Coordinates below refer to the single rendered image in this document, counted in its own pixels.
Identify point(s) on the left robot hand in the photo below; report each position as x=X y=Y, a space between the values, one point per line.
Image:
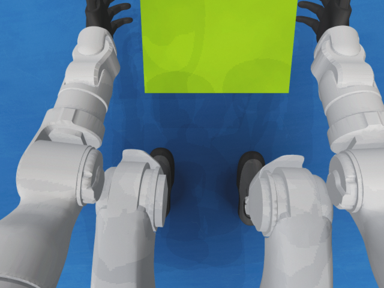
x=98 y=14

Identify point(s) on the right robot shin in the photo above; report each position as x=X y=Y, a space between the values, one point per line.
x=291 y=161

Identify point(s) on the robot right upper arm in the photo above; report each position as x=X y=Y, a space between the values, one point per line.
x=356 y=183

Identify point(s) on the right robot hand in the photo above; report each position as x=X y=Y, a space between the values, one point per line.
x=334 y=13

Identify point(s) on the robot right forearm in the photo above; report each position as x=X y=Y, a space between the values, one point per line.
x=351 y=100

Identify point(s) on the right robot foot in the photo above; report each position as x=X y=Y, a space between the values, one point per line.
x=249 y=165

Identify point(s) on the carton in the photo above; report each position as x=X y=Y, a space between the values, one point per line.
x=217 y=46

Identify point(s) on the robot left upper arm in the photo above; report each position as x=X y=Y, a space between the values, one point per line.
x=56 y=180

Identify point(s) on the robot left forearm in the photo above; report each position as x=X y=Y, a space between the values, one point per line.
x=84 y=97

